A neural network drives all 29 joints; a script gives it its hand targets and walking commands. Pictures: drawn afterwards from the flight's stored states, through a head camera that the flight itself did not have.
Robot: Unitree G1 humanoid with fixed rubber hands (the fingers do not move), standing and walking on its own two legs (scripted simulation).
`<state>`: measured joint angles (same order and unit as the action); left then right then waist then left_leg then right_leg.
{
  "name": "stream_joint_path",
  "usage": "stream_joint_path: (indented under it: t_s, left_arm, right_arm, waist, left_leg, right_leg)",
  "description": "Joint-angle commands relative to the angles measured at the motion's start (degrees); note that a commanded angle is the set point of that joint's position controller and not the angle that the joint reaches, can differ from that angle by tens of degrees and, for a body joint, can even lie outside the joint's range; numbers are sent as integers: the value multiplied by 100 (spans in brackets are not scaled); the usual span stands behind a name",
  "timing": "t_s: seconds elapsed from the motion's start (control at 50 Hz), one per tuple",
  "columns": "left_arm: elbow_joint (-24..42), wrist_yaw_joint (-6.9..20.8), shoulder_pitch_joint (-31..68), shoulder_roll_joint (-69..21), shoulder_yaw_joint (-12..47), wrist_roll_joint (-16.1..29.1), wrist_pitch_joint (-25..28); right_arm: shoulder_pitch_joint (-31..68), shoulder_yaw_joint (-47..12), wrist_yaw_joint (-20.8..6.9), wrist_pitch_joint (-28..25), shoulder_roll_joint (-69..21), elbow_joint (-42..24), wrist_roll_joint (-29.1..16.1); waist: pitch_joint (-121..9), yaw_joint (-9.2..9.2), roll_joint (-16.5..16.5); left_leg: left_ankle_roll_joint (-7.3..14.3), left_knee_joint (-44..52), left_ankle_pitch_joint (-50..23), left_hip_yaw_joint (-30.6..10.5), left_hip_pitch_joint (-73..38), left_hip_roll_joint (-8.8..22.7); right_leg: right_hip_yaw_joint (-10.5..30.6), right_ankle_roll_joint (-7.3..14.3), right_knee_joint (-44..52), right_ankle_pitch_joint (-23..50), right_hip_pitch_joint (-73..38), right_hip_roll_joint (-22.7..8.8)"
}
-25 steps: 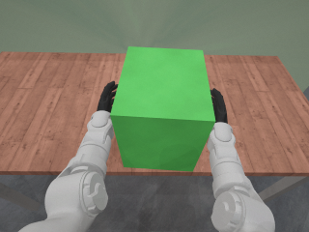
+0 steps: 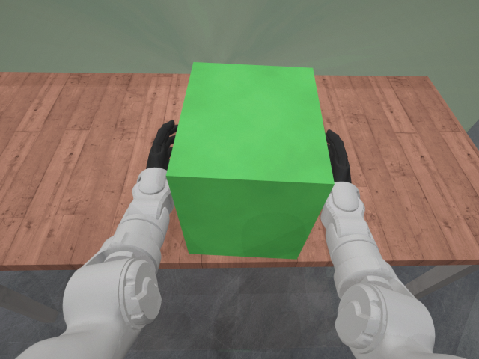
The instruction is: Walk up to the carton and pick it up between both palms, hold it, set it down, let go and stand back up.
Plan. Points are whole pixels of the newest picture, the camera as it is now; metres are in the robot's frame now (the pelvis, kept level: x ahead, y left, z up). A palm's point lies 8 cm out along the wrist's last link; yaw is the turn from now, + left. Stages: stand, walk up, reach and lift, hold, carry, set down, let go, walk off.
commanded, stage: set down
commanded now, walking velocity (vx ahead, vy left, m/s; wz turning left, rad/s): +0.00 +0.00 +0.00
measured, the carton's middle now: (247, 165) +0.47 -0.03 +0.04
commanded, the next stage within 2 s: none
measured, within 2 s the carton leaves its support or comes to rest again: neither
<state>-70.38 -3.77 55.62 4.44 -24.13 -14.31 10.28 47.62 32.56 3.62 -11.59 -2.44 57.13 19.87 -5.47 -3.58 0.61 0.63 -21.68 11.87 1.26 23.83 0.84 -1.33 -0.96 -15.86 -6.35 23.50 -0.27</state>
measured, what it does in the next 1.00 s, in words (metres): shifts its weight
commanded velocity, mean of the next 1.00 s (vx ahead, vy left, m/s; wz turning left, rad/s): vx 0.00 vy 0.00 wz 0.00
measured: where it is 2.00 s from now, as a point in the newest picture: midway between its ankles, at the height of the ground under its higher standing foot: outside the picture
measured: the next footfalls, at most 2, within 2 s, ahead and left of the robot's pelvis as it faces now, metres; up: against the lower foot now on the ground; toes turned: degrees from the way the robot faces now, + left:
none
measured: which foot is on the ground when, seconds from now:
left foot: down 0.00-1.00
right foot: down 0.00-1.00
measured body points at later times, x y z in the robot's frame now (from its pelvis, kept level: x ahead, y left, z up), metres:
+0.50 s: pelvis -0.02 +0.00 -0.01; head +0.06 +0.01 +0.43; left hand +0.47 +0.15 +0.08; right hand +0.43 -0.21 +0.07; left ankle -0.03 +0.11 -0.74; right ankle +0.00 -0.13 -0.74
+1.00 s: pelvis -0.05 -0.03 -0.01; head -0.01 -0.01 +0.44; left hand +0.43 +0.16 +0.13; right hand +0.39 -0.24 +0.13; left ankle -0.03 +0.11 -0.74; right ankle +0.00 -0.13 -0.74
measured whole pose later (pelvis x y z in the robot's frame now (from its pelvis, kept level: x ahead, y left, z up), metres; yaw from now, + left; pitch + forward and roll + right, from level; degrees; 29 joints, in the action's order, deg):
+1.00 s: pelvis -0.05 -0.03 -0.01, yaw +2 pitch +12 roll +0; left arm -67.5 -1.3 59.6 21.7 6.4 18.8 -5.3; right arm 51.9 4.0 6.8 10.7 13.6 52.8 -14.3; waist -8.7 -6.3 -1.2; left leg -1.4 -24.6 8.9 -1.5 27.7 0.6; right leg -3.4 1.3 -23.8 -6.7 29.2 -0.5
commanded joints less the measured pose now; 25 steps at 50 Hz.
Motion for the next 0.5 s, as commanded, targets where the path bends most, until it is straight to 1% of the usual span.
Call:
stream_joint_path:
  t_s: [0.0, 0.04, 0.14, 0.22, 0.3, 0.36, 0.4, 0.48]
  left_arm:
    - [802, 55, 2837, 144, 574, 177, 262]
    - [738, -22, 2913, 361, 744, 435, 311]
    - [660, -136, 3134, 967, 1152, 1085, 424]
    - [619, -168, 3301, 1264, 1398, 1449, 470]
    - [805, -200, 3473, 1523, 1612, 1765, 351]
    - [950, -201, 3562, 1651, 1854, 2060, 143]
    - [1003, -197, 3608, 1739, 2055, 2297, -34]
    - [1030, -166, 3745, 1926, 2520, 2834, -410]
  right_arm:
    - [2644, -910, -121, -224, 138, -458, -222]
    - [2744, -1122, -25, -250, 353, -373, -536]
    - [2996, -1704, 161, -309, 1033, -368, -1376]
    - [3133, -1972, 231, -329, 1467, -346, -1850]
    - [3326, -2109, 242, -269, 1962, -457, -2284]
    - [3475, -2216, 214, -102, 2288, -566, -2622]
    - [3587, -2298, 179, 50, 2528, -631, -2868]
    - [3864, -2521, 95, 427, 2923, -643, -3369]
  waist:
    - [-4130, -6, 313]
    - [-4351, -14, 291]
    - [-5287, -18, 222]
    - [-5754, -65, 143]
    - [-6123, -88, 203]
    - [-6173, -125, 230]
    - [-6132, -160, 251]
    - [-5939, -204, 340]
  left_leg:
    - [-536, -249, -2827, 330, -1304, -73]
    - [-553, -341, -2870, 316, -1119, -95]
    - [-641, -654, -3239, 271, -797, -147]
    - [-712, -917, -3586, 202, -867, -138]
    - [-790, -1166, -3963, 147, -1214, -118]
    - [-799, -1276, -4032, 97, -1410, -94]
    - [-797, -1338, -4050, 54, -1571, -58]
    - [-758, -1467, -3984, -46, -1884, 26]
  right_leg:
    - [-289, 77, -525, 2542, -1990, 144]
    - [-225, 69, -635, 2831, -2077, 136]
    - [-84, -2, -1043, 3870, -2394, 117]
    - [-95, -35, -1234, 4141, -2236, 160]
    - [-152, -8, -1299, 4101, -1813, 256]
    - [-201, 24, -1292, 3840, -1433, 331]
    - [-251, 52, -1265, 3557, -1113, 378]
    - [-344, 148, -1168, 2708, -391, 461]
